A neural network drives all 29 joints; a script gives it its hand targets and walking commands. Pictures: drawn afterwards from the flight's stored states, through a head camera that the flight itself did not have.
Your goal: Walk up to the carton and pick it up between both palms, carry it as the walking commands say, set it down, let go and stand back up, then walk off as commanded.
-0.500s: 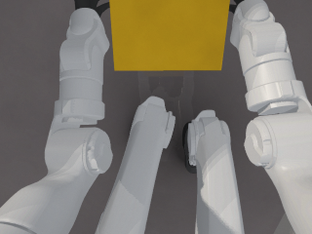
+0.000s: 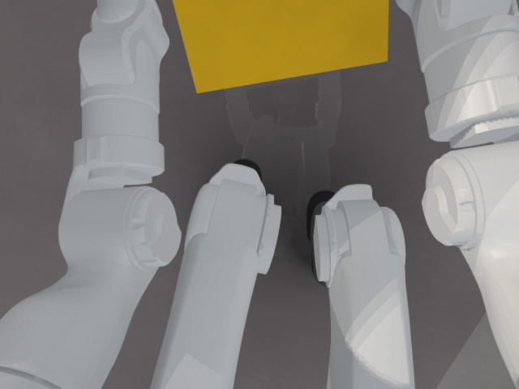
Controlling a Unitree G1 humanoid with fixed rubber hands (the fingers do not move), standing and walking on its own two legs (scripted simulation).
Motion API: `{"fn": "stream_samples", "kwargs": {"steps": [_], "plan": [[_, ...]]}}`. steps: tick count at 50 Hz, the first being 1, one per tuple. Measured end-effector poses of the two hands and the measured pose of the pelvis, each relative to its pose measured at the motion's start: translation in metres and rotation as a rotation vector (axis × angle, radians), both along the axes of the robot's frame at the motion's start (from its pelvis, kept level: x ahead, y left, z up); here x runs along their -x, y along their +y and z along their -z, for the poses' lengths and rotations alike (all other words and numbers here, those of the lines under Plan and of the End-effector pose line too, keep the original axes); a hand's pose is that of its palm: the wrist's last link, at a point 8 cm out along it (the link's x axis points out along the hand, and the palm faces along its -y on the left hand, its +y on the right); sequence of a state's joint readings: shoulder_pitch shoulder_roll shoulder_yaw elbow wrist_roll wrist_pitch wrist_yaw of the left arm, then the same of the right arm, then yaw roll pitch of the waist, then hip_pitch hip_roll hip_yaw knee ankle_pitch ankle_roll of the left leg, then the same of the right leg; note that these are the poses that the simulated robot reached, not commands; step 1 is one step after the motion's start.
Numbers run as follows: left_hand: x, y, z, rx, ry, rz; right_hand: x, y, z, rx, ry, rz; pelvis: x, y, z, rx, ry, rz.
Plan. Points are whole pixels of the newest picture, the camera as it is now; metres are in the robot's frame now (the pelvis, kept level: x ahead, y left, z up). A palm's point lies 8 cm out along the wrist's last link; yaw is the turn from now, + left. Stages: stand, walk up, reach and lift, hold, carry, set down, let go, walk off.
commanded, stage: set down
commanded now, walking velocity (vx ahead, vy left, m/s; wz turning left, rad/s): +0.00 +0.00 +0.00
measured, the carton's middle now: out of the picture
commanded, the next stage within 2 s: none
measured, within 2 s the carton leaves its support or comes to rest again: rests again in 1.80 s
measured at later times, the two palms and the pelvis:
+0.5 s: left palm out of the picture +0.52 +0.23 -0.18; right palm out of the picture +0.59 -0.05 -0.18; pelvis +0.00 +0.01 -0.03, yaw -1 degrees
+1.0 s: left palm out of the picture +0.53 +0.24 -0.19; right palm out of the picture +0.60 -0.05 -0.19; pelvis +0.02 +0.00 -0.04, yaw -1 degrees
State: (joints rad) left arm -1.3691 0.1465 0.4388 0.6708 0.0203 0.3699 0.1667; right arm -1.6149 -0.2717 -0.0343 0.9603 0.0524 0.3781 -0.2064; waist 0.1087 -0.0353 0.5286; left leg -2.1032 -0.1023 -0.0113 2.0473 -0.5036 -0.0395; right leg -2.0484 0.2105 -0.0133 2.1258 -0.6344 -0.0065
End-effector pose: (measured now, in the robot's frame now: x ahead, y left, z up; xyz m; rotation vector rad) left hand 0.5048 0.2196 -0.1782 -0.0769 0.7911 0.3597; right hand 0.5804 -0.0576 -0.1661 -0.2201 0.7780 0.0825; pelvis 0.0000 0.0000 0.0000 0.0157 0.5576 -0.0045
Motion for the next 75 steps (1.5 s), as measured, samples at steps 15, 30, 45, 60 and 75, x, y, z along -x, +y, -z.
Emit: {"fn": "stream_samples", "kwargs": {"steps": [15, 30, 45, 60, 75], "plan": [[-0.018, 0.011, 0.001, 0.011, -0.098, -0.025, -0.011, 0.010, 0.010, -0.087, -0.065, 0.017, -0.006, 0.004, 0.022, -0.003, -0.022, 0.019], [-0.021, 0.015, 0.002, 0.015, -0.080, 0.023, -0.012, 0.008, 0.013, -0.105, -0.048, 0.000, -0.004, 0.007, 0.034, -0.017, -0.028, 0.030], [-0.027, 0.017, 0.010, 0.032, -0.095, 0.006, -0.017, 0.008, 0.023, -0.145, -0.067, -0.003, -0.024, 0.004, 0.036, -0.026, 0.074, 0.028], [-0.032, 0.020, 0.013, 0.015, -0.088, 0.037, -0.020, 0.009, 0.028, -0.152, -0.078, 0.012, -0.027, 0.006, 0.039, -0.022, 0.076, 0.028], [-0.037, 0.021, 0.021, 0.031, -0.086, 0.046, -0.022, 0.006, 0.037, -0.166, -0.089, 0.011, -0.032, 0.006, 0.043, -0.029, 0.080, 0.029]]}}
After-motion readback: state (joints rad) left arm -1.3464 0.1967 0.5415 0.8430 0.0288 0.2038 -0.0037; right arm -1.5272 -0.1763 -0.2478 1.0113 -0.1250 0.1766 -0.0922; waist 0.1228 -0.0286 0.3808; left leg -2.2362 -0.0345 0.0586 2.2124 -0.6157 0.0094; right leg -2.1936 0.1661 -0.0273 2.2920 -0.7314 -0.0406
